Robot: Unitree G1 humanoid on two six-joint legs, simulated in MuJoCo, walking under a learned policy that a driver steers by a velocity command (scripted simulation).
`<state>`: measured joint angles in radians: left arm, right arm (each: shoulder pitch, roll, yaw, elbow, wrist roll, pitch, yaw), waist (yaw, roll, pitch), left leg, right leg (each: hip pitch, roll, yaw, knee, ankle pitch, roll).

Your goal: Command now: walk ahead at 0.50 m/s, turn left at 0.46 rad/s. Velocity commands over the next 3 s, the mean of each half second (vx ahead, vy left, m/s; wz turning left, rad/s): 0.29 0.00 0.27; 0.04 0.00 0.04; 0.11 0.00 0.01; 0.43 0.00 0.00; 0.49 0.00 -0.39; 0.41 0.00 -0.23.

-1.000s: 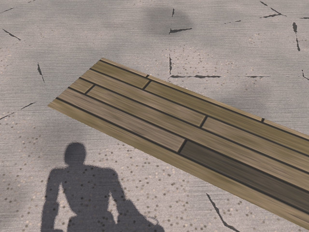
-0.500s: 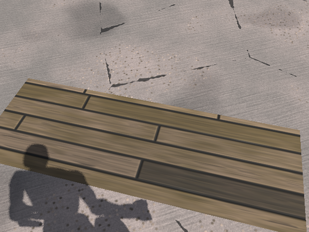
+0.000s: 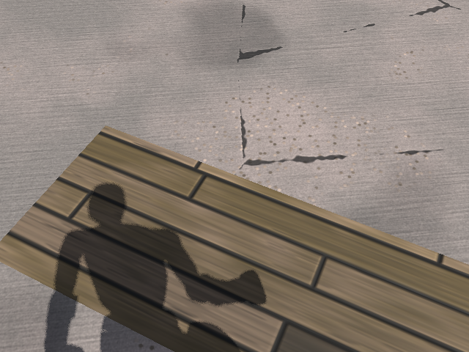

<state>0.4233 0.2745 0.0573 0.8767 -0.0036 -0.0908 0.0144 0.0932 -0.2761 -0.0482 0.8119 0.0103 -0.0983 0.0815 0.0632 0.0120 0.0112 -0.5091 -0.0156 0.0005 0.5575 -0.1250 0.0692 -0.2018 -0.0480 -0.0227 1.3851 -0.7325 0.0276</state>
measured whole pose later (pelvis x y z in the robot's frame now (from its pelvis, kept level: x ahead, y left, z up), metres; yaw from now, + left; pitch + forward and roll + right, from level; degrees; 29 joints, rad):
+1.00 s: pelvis +0.31 +0.04 +0.01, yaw +9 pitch -1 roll +0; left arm 0.18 0.22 0.05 0.89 0.00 -0.01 0.02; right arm 0.25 -0.20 -0.03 0.94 0.00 -0.01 -0.03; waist 0.00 0.00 0.03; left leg -0.18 0.00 -0.02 0.55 -0.36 0.00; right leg -0.31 0.00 0.03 0.55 -0.23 0.01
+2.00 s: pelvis +0.58 +0.07 +0.00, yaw +8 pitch +2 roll +0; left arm 0.47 0.23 0.04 1.10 -0.01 -0.07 0.01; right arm -0.07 -0.22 -0.04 0.82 0.03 -0.10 0.04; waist 0.09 0.01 0.04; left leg -0.53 0.01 0.05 0.50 -0.02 0.09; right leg 0.19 0.00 -0.02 0.24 -0.44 -0.01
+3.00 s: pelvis +1.13 +0.04 +0.02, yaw -11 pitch +2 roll -2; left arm 0.24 0.24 0.05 0.88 0.01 -0.06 0.02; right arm 0.11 -0.26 -0.05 0.86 0.01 -0.08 0.02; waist 0.04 0.06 0.03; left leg -0.61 0.06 0.00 0.58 0.09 0.01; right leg -0.02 0.09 -0.04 0.28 -0.29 -0.07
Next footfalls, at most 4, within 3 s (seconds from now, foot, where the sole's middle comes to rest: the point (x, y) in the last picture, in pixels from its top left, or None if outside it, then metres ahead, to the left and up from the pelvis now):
0.36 right None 0.40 -0.07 -0.76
0.64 left None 0.28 0.15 -0.76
2.00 left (192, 243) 0.76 0.21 -0.76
2.58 right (270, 173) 1.06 -0.03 -0.76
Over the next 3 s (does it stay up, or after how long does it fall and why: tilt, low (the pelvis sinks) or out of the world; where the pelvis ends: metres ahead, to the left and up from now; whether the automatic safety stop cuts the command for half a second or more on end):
stays up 1.13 0.04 0.02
